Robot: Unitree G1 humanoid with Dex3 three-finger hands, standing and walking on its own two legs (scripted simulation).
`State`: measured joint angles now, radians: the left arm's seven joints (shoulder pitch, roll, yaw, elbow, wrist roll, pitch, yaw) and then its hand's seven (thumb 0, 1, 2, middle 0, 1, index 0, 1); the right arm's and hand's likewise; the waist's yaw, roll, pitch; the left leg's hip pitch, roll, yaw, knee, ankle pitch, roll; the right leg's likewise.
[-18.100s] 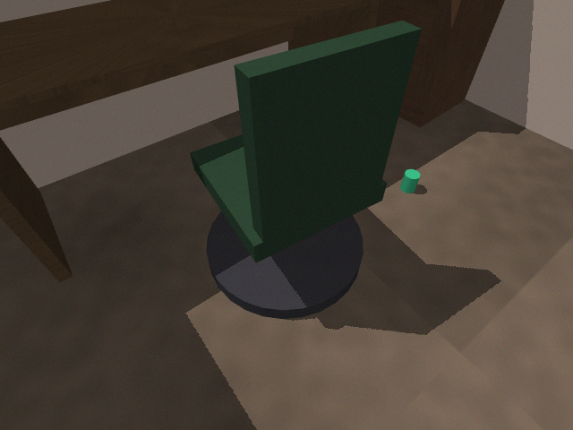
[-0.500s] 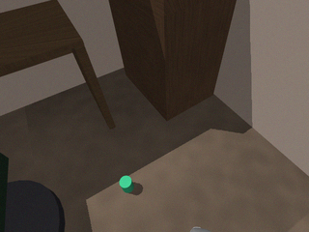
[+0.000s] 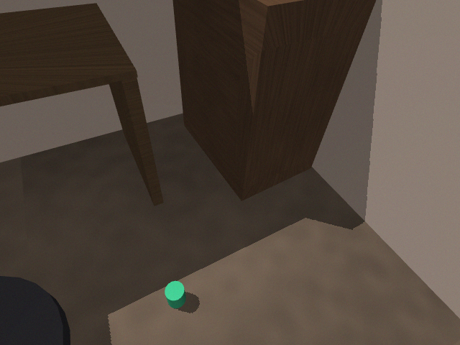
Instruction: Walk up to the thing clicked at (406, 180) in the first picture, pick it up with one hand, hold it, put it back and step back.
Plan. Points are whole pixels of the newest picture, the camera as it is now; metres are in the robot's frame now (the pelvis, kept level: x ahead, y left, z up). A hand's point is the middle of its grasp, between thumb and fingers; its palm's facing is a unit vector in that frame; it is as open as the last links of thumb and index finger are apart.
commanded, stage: walk up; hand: left
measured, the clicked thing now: (175, 294) +0.44 +0.20 -0.71
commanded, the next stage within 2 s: stand in 1.24 s
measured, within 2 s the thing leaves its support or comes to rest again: neither
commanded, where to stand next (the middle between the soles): +0.06 -0.01 m, yaw -1 degrees
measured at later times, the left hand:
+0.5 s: hand out of the picture +0.09 +0.25 -0.13, palm faces +0.00 -0.94 -0.35, open 7.4 cm
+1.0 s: hand out of the picture +0.11 +0.24 -0.14, palm faces -0.03 -0.95 -0.32, open 7.4 cm
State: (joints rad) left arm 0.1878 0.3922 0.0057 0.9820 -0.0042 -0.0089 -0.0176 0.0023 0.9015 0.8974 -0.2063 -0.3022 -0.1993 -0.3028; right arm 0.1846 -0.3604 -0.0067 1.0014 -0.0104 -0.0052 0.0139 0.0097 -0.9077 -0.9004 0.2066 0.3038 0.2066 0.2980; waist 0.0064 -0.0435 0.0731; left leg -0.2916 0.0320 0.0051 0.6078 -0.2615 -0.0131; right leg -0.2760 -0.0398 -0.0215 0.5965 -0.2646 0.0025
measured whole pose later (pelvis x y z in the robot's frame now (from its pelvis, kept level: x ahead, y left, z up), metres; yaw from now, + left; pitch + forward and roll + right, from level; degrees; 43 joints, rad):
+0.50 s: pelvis +0.02 -0.01 +0.02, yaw +1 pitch -3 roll +0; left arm 0.09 0.35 0.00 1.16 0.00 -0.02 -0.02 0.00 0.90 0.90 -0.21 -0.30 -0.20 -0.30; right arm 0.04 -0.36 0.00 1.13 0.01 0.00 0.01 0.01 -0.91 -0.90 0.21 0.30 0.21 0.30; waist 0.02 0.03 0.06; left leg -0.16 0.03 0.00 0.37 -0.16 -0.02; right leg -0.14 -0.04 -0.04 0.36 -0.18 0.02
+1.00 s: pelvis +0.03 +0.00 +0.02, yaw +0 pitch -2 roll +0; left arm 0.07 0.34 0.01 1.16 0.01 -0.01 -0.02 0.00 0.90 0.90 -0.21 -0.30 -0.20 -0.30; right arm 0.10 -0.35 0.00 1.17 -0.01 0.00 0.01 0.01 -0.91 -0.90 0.21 0.30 0.21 0.30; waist -0.02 0.00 0.05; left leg -0.14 0.03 0.01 0.33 -0.15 -0.02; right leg -0.12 -0.04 -0.03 0.32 -0.16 0.03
